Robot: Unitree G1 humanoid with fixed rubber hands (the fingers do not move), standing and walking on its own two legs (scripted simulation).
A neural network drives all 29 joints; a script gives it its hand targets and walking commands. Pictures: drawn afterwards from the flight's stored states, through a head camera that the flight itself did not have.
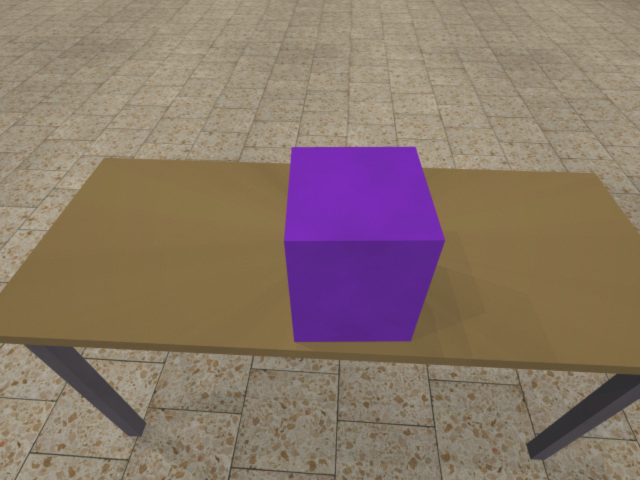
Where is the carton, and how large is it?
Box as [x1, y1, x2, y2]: [284, 147, 444, 341]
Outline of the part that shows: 292,147 284,245 294,341 410,340 444,241 415,147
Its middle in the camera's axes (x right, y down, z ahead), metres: +0.05 +0.00 +0.64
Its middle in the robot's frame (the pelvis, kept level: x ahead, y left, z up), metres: +0.49 -0.03 +0.01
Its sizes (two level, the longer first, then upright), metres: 0.210 0.200 0.250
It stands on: a table, 0.65 m high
